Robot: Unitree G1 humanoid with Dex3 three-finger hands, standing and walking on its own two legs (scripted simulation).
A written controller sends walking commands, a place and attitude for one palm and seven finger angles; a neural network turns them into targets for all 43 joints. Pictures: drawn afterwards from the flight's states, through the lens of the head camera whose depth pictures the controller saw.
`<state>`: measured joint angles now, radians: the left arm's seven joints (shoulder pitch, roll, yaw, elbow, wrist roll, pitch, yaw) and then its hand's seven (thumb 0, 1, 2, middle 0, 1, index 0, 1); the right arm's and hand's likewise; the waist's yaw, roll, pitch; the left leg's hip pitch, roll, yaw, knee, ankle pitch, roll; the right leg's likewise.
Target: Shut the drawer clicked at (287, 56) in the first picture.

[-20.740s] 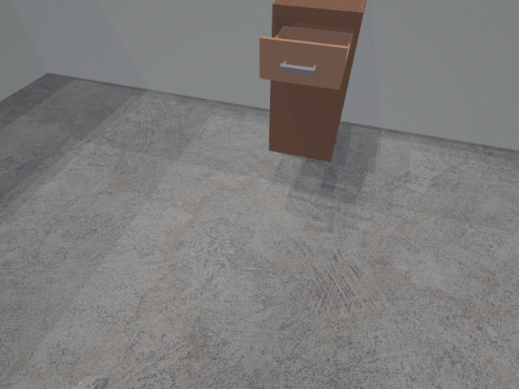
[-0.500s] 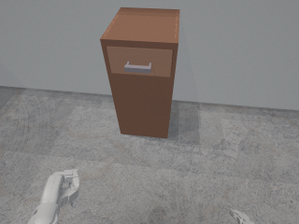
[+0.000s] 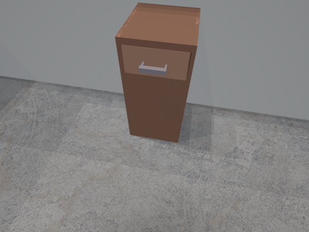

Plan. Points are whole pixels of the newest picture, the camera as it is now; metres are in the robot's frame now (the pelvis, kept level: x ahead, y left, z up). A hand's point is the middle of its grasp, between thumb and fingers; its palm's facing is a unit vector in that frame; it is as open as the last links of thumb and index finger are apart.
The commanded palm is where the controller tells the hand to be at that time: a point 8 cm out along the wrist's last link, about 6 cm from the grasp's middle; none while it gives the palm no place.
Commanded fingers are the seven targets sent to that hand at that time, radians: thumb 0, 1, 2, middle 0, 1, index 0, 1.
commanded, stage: let the arm hang, fingers relaxed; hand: left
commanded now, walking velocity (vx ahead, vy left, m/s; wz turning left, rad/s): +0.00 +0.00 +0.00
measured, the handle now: (153, 67) +0.85 +0.06 -0.08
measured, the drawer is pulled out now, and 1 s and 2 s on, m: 0.00 0.00 0.00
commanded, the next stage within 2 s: look to check the result in 0.46 s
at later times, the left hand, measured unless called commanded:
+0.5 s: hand out of the picture +0.01 +0.14 -0.17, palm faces +0.03 -0.99 -0.16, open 7.4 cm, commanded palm none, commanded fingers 0.00 0.90 0.90 -0.20 -0.30 -0.20 -0.30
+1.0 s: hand out of the picture +0.01 +0.13 -0.17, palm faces +0.04 -0.99 -0.15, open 7.4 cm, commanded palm none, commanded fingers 0.00 0.90 0.90 -0.20 -0.30 -0.20 -0.30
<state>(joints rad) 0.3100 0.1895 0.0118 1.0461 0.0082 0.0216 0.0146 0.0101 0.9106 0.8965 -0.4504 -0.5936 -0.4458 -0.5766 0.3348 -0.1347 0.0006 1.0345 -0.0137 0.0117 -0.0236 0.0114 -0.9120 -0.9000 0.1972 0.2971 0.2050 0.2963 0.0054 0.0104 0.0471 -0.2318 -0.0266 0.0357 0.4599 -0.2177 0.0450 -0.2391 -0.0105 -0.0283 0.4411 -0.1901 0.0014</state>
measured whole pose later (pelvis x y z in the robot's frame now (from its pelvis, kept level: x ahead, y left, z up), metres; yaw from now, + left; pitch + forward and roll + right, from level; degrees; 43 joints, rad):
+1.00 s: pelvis +0.02 -0.02 +0.00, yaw -1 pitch -1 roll +0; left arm 0.30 0.10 0.01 1.16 0.01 -0.01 0.03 0.00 0.91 0.90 -0.20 -0.30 -0.20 -0.29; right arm 0.33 -0.09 0.00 1.14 -0.01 0.00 -0.04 0.01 -0.91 -0.90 0.20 0.30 0.20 0.30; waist 0.00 0.01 0.04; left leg -0.16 0.00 0.04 0.42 -0.24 0.01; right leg -0.18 0.02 -0.03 0.42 -0.22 -0.03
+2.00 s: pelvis +0.03 -0.03 +0.00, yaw +0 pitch -1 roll +0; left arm 0.29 0.12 0.01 1.15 0.01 -0.01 0.03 0.01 0.91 0.90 -0.20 -0.30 -0.20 -0.29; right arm 0.31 -0.11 0.00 1.14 -0.01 0.00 -0.05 0.01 -0.91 -0.90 0.20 0.30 0.20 0.30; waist 0.00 0.01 0.05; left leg -0.14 0.01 0.03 0.40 -0.24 0.00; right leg -0.16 0.03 -0.03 0.40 -0.23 -0.04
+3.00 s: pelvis +0.04 -0.04 +0.00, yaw +0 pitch -1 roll +0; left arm 0.27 0.13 0.01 1.15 0.00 -0.02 0.03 0.00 0.91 0.90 -0.20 -0.30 -0.20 -0.29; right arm 0.30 -0.13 0.00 1.14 -0.01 0.00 -0.05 0.01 -0.91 -0.90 0.20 0.30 0.20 0.30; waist 0.00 0.01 0.05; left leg -0.13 0.03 0.01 0.39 -0.24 -0.02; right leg -0.14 0.04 -0.05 0.39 -0.23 -0.06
